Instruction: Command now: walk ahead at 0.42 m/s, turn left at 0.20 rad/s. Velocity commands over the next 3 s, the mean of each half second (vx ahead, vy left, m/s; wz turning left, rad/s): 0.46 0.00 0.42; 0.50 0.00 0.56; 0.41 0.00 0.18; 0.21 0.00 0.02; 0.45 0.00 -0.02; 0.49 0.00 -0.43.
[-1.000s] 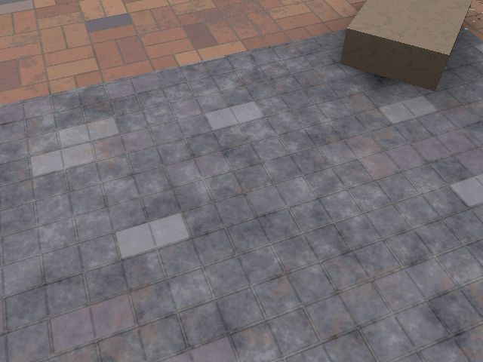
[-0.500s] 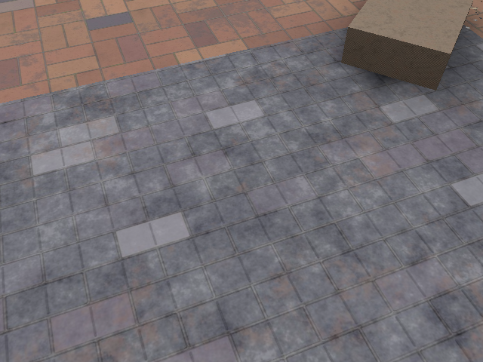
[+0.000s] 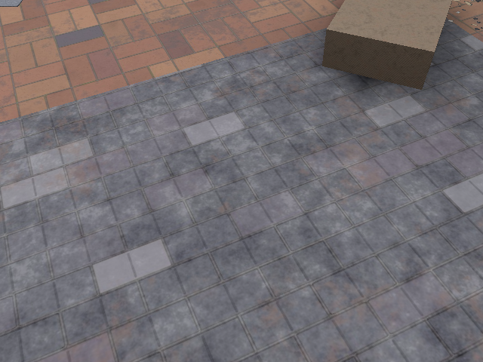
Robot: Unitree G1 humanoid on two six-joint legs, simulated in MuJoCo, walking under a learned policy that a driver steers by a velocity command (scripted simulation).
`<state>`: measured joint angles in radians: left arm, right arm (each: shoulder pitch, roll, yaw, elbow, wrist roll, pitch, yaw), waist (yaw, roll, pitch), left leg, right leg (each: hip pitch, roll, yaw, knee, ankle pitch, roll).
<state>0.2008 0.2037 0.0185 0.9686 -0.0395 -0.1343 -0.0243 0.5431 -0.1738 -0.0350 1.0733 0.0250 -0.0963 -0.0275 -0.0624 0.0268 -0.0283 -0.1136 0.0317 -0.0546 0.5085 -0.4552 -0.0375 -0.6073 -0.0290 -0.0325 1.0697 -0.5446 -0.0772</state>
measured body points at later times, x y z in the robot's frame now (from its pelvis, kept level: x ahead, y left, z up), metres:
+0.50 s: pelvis +0.24 -0.07 +0.01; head +0.25 -0.06 +0.46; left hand +0.11 +0.15 -0.13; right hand +0.46 -0.25 -0.09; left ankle +0.37 +0.13 -0.66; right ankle +0.15 -0.17 -0.72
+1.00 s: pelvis +0.50 +0.06 +0.02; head +0.52 +0.09 +0.47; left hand +0.55 +0.38 -0.07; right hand +0.69 -0.15 -0.09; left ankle +0.43 +0.10 -0.72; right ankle +0.75 -0.03 -0.66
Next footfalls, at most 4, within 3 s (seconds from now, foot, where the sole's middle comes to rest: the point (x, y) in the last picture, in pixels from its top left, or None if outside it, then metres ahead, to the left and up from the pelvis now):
0.10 right None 0.19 -0.16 -0.76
0.68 left None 0.47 0.12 -0.76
1.16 right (217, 261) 0.81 0.08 -0.76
1.60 left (127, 267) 0.81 0.36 -0.76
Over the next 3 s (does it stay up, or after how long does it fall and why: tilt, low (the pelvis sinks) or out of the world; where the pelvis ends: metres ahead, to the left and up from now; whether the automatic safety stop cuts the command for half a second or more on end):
stays up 1.24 0.50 0.02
